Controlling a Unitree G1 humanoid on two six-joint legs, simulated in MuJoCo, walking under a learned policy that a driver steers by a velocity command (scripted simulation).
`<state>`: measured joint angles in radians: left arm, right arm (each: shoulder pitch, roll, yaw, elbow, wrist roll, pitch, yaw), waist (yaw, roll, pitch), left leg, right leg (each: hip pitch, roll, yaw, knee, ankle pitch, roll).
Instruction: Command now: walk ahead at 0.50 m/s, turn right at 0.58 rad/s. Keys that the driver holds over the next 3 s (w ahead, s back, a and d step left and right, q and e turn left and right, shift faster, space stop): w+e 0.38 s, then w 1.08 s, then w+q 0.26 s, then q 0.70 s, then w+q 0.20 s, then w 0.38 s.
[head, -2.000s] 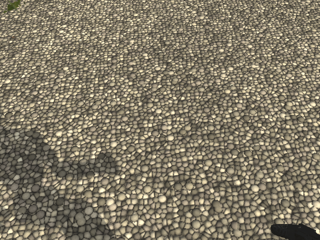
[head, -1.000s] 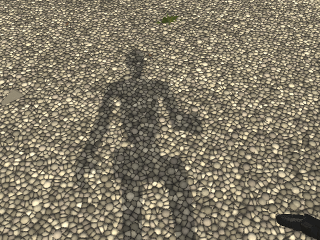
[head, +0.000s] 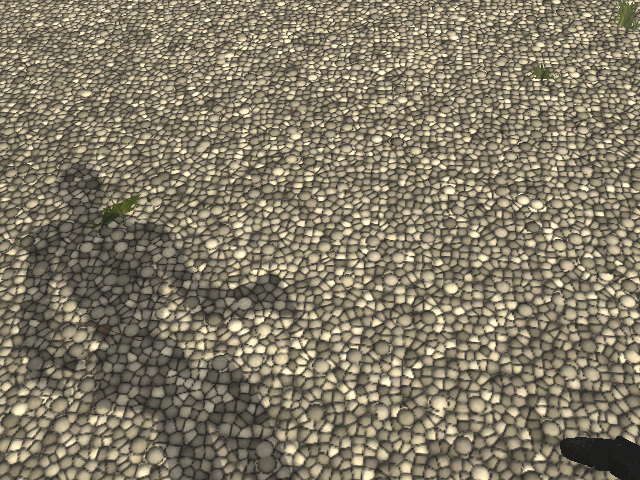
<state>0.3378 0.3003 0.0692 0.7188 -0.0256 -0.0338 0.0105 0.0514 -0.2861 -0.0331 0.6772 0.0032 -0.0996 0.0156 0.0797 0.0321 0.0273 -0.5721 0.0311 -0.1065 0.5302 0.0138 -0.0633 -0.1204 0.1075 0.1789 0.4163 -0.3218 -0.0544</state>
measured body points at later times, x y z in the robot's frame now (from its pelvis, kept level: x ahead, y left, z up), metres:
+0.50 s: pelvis +0.26 +0.01 +0.00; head +0.29 -0.01 +0.45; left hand +0.55 +0.16 -0.08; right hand +0.18 -0.28 -0.13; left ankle +0.17 +0.15 -0.74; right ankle +0.38 -0.18 -0.70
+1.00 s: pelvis +0.52 -0.10 +0.00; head +0.54 -0.11 +0.45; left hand +0.65 +0.16 -0.12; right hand +0.63 -0.40 -0.09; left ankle +0.75 -0.02 -0.70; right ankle +0.40 -0.17 -0.74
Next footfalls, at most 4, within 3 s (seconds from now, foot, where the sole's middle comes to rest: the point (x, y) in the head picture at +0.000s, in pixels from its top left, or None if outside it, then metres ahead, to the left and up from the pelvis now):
0.06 left None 0.21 0.14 -0.78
0.58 right None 0.43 -0.18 -0.78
1.10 left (394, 335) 0.80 -0.05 -0.78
1.64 right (527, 274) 0.99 -0.38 -0.78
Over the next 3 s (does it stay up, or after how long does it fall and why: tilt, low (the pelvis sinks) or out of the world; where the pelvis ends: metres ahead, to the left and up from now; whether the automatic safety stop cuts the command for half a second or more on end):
stays up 1.24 -0.20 -0.01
